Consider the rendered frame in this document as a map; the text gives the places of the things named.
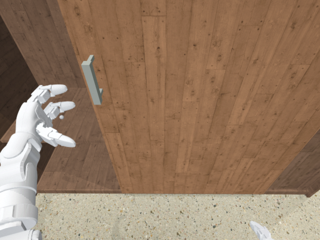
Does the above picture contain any left robot upper arm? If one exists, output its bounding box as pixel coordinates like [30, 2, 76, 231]
[0, 229, 43, 240]

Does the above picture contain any wardrobe door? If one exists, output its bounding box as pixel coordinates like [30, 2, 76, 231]
[57, 0, 320, 194]
[269, 129, 320, 189]

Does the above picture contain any robot left hand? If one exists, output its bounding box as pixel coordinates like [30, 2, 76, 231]
[15, 84, 76, 147]

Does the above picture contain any robot right hand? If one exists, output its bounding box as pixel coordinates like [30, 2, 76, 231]
[250, 221, 274, 240]

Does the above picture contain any handle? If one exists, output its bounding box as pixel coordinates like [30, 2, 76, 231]
[81, 55, 103, 105]

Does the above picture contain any left robot forearm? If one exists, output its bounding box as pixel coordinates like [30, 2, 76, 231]
[0, 132, 42, 238]

